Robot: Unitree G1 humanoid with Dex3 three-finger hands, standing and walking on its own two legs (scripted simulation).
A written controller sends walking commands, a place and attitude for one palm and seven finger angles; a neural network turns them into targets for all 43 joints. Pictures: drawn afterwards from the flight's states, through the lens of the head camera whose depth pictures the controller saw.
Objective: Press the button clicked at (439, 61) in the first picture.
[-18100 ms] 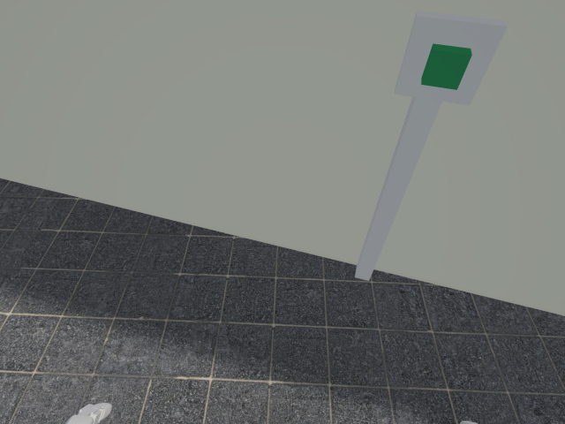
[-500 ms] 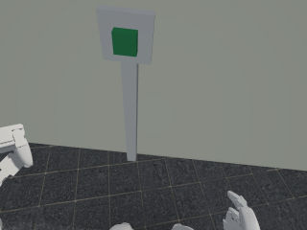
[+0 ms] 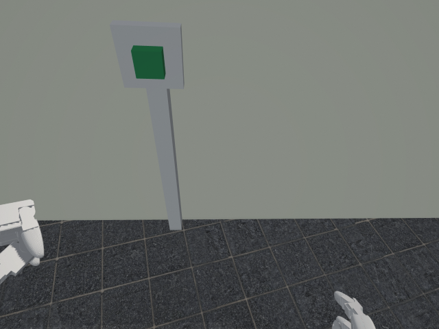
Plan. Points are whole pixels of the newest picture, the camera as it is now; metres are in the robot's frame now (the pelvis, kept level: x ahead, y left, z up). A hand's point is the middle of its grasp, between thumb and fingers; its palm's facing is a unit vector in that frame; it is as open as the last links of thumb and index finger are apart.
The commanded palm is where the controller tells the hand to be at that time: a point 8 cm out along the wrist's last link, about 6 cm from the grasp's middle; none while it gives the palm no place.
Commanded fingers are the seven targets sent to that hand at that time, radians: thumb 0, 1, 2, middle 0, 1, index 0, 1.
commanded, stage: stop stepping back and stand still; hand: left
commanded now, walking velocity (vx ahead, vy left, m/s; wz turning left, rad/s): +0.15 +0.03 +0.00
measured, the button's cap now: (149, 62) +0.69 +0.22 +0.16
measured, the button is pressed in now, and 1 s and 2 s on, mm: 0 0 0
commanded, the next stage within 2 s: let the arm hang, fingers relaxed in 0.56 s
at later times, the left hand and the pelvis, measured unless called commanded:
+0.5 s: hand out of the picture +0.12 +0.26 +0.17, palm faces +0.46 -0.80 -0.38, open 3.1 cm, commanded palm +0.05 +0.29 +0.18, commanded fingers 0.00 0.90 0.90 -1.30 -1.50 -1.30 -1.50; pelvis -0.07 +0.01 +0.00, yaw +2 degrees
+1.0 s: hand out of the picture -0.04 +0.22 -0.17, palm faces +0.14 -0.96 -0.23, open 3.5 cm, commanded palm none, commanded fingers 0.00 0.90 0.90 -0.64 -0.78 -0.64 -0.78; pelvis -0.06 +0.02 +0.00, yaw +7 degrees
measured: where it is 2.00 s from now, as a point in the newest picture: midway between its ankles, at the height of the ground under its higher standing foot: outside the picture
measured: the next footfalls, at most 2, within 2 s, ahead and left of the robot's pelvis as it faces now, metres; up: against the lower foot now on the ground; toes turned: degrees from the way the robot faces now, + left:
left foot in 0.84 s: -0.01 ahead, +0.15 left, +0.00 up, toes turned +9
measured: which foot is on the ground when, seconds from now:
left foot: down 0.00-0.60, up 0.62-0.82, down 0.84-1.00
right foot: down 0.00-1.00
